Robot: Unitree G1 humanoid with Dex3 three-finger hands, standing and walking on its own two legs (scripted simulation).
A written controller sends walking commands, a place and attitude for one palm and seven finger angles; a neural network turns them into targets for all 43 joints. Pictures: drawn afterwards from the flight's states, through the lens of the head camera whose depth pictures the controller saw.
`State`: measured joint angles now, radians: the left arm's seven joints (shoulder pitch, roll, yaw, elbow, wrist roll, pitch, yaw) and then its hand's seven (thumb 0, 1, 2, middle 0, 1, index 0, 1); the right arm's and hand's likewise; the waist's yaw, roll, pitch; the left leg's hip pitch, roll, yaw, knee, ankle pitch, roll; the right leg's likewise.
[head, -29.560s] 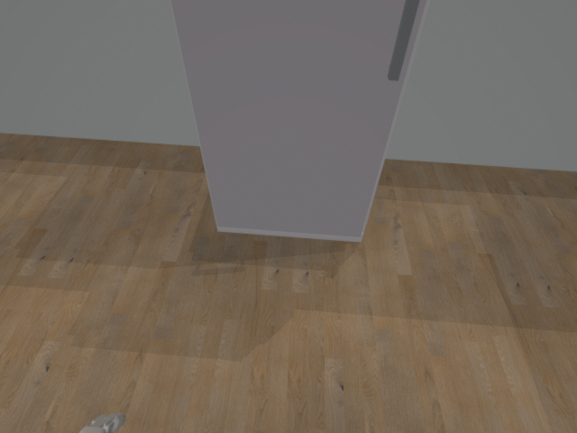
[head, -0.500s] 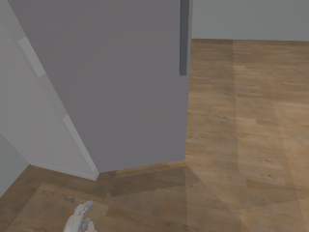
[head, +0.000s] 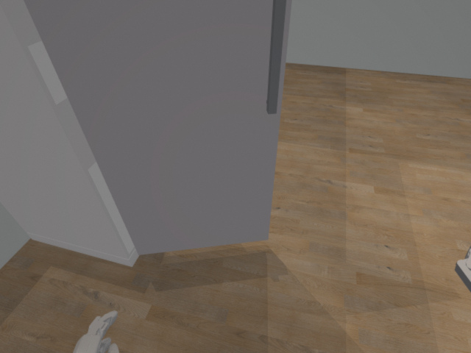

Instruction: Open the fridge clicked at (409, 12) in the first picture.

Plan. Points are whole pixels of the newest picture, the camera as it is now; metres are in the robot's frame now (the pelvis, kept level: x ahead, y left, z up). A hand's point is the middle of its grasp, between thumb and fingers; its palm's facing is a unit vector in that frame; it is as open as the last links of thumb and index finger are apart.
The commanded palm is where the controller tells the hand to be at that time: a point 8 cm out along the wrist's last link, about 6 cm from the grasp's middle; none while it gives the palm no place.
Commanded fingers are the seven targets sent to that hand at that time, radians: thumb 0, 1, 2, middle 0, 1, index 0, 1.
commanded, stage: stop stepping back and stand still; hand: right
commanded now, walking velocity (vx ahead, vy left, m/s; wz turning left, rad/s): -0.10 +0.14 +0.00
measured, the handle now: (274, 47) +0.78 -0.06 +0.23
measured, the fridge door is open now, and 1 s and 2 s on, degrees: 67 67 67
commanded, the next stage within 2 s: let the arm hang, fingers relaxed in 0.60 s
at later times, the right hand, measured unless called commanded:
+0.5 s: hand (453, 249) +0.24 -0.27 +0.15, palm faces +0.43 +0.79 -0.43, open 7.4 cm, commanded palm +0.18 -0.30 +0.19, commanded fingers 0.00 -0.90 -0.90 0.20 0.30 0.20 0.30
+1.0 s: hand out of the picture +0.07 -0.19 -0.15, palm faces -0.05 +0.98 -0.19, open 7.4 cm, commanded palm none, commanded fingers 0.00 -0.90 -0.90 0.20 0.30 0.20 0.30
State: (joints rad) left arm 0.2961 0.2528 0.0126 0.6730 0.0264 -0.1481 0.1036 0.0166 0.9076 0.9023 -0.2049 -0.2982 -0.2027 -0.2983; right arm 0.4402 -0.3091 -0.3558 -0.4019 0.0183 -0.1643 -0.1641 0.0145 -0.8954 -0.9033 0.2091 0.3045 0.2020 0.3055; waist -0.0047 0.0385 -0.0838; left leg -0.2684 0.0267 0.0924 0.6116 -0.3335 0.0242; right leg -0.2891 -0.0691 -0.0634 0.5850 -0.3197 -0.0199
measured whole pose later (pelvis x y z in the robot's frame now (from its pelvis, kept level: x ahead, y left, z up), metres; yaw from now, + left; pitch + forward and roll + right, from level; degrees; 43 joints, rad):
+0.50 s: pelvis +0.03 +0.00 +0.01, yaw +0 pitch +0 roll +0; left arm 0.23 0.21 -0.01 0.65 0.01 -0.13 0.08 0.02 0.91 0.90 -0.21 -0.30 -0.20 -0.30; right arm 0.53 -0.37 -0.39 -0.44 0.03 -0.18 -0.15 0.02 -0.89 -0.90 0.22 0.31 0.21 0.31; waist -0.02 0.03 0.01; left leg -0.26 -0.01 0.06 0.52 -0.27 0.03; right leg -0.21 -0.02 -0.06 0.51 -0.31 -0.01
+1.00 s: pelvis -0.01 -0.01 +0.00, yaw -1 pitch +0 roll +0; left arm 0.20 0.27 -0.02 0.88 0.03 0.02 -0.01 0.01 0.91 0.90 -0.20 -0.30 -0.20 -0.30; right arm 0.26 -0.21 0.03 0.79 -0.03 0.06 0.01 0.01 -0.91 -0.90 0.20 0.30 0.20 0.30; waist 0.03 0.02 0.04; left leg -0.33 0.03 0.07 0.57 -0.23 0.02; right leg -0.29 0.02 -0.05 0.56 -0.26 -0.03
